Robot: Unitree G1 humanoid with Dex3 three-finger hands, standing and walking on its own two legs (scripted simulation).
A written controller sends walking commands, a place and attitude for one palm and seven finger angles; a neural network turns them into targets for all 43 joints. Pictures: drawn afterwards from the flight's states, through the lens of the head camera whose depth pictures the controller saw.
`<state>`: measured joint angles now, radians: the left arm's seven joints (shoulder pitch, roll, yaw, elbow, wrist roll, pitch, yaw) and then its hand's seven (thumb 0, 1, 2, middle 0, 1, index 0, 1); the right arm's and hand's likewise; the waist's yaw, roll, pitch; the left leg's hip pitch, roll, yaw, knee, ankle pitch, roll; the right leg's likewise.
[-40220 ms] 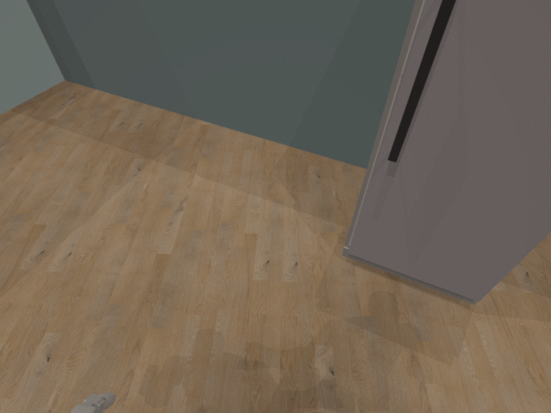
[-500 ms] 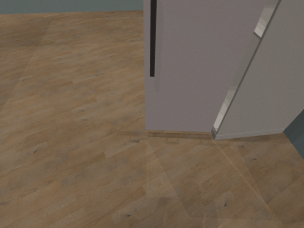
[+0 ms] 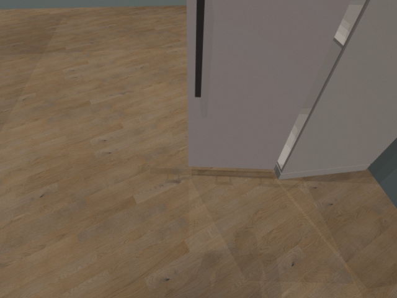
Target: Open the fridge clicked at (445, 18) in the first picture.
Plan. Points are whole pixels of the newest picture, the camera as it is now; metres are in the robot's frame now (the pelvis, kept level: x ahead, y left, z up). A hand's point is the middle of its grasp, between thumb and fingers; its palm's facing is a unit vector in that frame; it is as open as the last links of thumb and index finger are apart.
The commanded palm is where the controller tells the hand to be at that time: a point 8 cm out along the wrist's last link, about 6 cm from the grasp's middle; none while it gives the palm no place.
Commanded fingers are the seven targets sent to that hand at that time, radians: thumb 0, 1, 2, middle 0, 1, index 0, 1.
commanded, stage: look to check the result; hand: left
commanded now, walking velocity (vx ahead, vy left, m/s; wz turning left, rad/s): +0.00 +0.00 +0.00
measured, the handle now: (199, 38) +0.88 +0.04 +0.10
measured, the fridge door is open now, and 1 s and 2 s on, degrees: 81 81 81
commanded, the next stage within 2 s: stand and wait in 0.30 s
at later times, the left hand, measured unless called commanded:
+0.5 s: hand out of the picture +0.03 +0.18 -0.18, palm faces -0.03 -0.98 -0.22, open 7.3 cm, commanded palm none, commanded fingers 0.00 0.90 0.90 -0.20 -0.30 -0.20 -0.30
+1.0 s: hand out of the picture +0.05 +0.20 -0.17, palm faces -0.04 -0.96 -0.28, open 7.3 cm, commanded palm none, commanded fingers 0.00 0.90 0.90 -0.20 -0.30 -0.20 -0.30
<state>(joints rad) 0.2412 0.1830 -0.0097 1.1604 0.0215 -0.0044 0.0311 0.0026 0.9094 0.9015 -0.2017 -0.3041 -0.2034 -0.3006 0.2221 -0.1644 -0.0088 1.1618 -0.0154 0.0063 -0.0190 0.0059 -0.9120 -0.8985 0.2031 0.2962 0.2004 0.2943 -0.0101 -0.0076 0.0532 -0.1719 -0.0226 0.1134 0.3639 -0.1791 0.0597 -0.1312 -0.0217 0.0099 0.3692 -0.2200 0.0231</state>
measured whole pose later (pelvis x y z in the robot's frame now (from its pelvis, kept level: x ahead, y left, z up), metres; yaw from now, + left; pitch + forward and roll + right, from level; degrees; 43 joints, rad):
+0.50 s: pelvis +0.00 +0.00 +0.00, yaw +0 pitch -1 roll +0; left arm 0.21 0.20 -0.01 1.15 0.02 -0.01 0.03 0.00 0.91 0.90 -0.20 -0.30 -0.20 -0.30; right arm 0.20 -0.19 -0.01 1.16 -0.02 0.00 -0.02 0.01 -0.91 -0.90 0.20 0.30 0.20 0.29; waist -0.01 -0.01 0.04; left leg -0.15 -0.02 0.12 0.35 -0.18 0.05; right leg -0.11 -0.02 0.01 0.36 -0.22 0.02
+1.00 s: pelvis +0.01 -0.01 +0.00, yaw +0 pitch -1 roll +0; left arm 0.16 0.27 0.00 1.15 0.02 -0.02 0.02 0.00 0.91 0.90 -0.20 -0.30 -0.20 -0.30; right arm 0.15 -0.26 -0.02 1.16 -0.01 0.00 -0.01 0.01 -0.91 -0.90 0.20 0.30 0.20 0.29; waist -0.01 -0.01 0.06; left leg -0.14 0.00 0.11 0.32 -0.17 0.04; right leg -0.10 0.00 0.01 0.32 -0.20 0.00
